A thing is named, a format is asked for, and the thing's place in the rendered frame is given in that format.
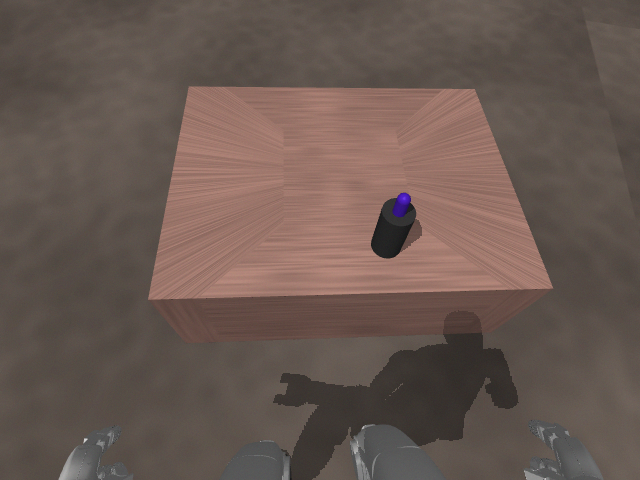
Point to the left robot hand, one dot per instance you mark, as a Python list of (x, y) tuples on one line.
[(84, 461)]

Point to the bottle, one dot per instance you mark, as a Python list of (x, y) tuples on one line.
[(395, 221)]

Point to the right robot hand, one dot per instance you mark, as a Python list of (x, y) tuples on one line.
[(573, 458)]

